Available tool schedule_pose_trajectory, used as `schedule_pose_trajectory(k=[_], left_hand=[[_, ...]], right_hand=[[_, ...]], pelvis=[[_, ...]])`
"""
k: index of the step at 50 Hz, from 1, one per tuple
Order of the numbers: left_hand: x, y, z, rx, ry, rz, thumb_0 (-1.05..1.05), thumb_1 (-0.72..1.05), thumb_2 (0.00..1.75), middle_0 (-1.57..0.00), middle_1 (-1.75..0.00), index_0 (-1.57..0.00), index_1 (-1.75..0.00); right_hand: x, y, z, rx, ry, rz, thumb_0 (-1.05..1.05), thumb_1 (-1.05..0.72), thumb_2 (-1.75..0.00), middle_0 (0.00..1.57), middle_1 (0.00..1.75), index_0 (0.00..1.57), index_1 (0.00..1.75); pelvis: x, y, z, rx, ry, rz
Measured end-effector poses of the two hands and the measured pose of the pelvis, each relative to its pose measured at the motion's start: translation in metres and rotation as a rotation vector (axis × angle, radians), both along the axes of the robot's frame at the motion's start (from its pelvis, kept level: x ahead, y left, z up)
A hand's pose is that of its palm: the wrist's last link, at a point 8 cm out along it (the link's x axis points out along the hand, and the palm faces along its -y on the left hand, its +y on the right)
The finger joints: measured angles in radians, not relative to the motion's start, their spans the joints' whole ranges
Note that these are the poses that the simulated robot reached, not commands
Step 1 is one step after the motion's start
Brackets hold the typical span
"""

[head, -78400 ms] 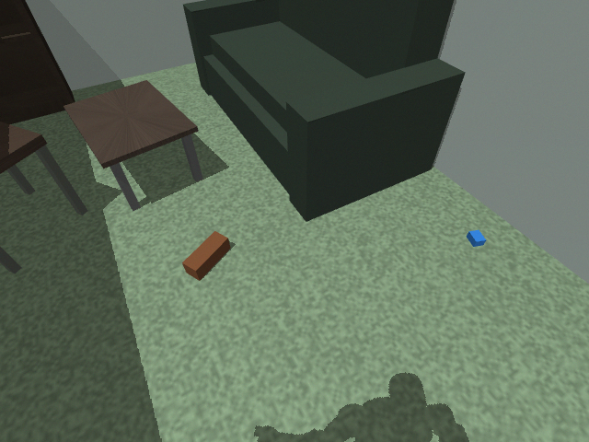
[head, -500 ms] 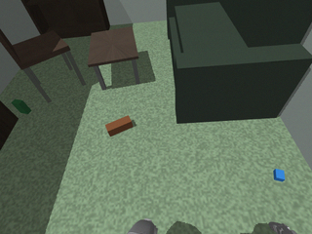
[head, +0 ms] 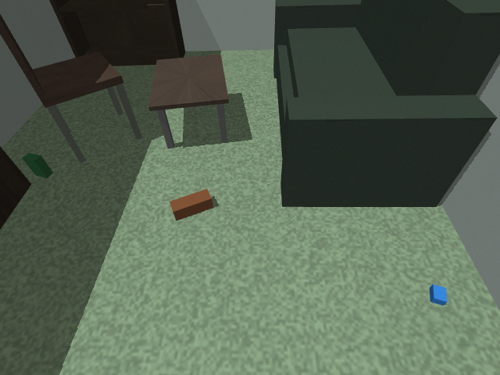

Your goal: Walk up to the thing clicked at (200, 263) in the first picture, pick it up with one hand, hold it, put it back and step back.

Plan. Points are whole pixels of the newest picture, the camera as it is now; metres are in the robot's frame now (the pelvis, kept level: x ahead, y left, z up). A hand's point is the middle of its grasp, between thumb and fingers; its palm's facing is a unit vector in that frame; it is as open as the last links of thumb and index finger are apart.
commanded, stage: step back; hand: left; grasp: from above
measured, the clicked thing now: (191, 204) +1.06 +0.36 -0.72
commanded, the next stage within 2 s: stand in 0.56 s
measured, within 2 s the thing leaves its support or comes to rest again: neither
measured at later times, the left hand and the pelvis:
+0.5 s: hand out of the picture +0.13 +0.31 -0.15, palm faces +0.01 -0.93 -0.38, open 7.4 cm; pelvis +0.05 +0.04 +0.00, yaw -1 degrees
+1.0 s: hand out of the picture +0.12 +0.28 -0.14, palm faces -0.03 -0.94 -0.34, open 7.4 cm; pelvis +0.05 +0.03 +0.02, yaw +0 degrees
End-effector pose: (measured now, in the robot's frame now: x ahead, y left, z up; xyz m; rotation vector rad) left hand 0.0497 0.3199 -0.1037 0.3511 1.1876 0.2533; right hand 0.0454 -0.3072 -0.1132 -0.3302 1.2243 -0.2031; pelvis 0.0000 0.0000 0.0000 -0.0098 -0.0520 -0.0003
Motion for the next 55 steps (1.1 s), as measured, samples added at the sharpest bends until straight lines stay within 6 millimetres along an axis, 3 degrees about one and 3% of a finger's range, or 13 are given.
schedule_pose_trajectory(k=[7, 12, 19, 30, 38, 55], left_hand=[[0.004, -0.014, 0.007, -0.013, -0.017, 0.028, 0.01, 0.90, 0.90, -0.21, -0.30, -0.21, -0.30], [0.015, 0.001, 0.006, -0.002, 0.003, 0.034, 0.01, 0.90, 0.90, -0.21, -0.30, -0.21, -0.30], [0.050, 0.028, -0.007, -0.004, 0.001, 0.029, 0.01, 0.90, 0.90, -0.21, -0.30, -0.21, -0.30], [0.087, 0.028, -0.004, -0.031, -0.027, -0.016, 0.01, 0.91, 0.90, -0.20, -0.29, -0.20, -0.29], [0.086, 0.015, 0.003, -0.057, -0.008, -0.031, 0.01, 0.91, 0.90, -0.20, -0.29, -0.20, -0.29], [0.067, 0.006, 0.005, -0.055, 0.052, -0.014, 0.01, 0.90, 0.90, -0.20, -0.30, -0.20, -0.30]], right_hand=[[0.041, 0.000, 0.001, -0.001, -0.016, 0.036, 0.01, -0.91, -0.90, 0.21, 0.30, 0.20, 0.30], [0.064, 0.010, 0.001, -0.004, -0.021, 0.059, 0.01, -0.91, -0.90, 0.20, 0.30, 0.20, 0.30], [0.083, 0.040, -0.003, -0.005, -0.023, 0.047, 0.01, -0.91, -0.90, 0.20, 0.30, 0.20, 0.30], [0.118, 0.062, 0.010, 0.024, -0.093, 0.045, 0.01, -0.91, -0.90, 0.21, 0.30, 0.20, 0.30], [0.117, 0.056, 0.017, 0.034, -0.099, 0.038, 0.01, -0.91, -0.90, 0.21, 0.30, 0.20, 0.30], [0.075, 0.038, 0.013, 0.026, 0.007, -0.010, 0.01, -0.91, -0.90, 0.21, 0.30, 0.20, 0.30]], pelvis=[[0.017, 0.001, 0.006, 0.008, 0.009, 0.011], [0.030, 0.012, 0.005, 0.012, 0.018, 0.018], [0.042, 0.031, -0.002, 0.021, 0.019, 0.002], [0.051, 0.039, 0.007, 0.001, 0.023, -0.013], [0.052, 0.037, 0.016, 0.007, 0.013, -0.005], [0.050, 0.027, 0.021, 0.008, 0.010, -0.004]])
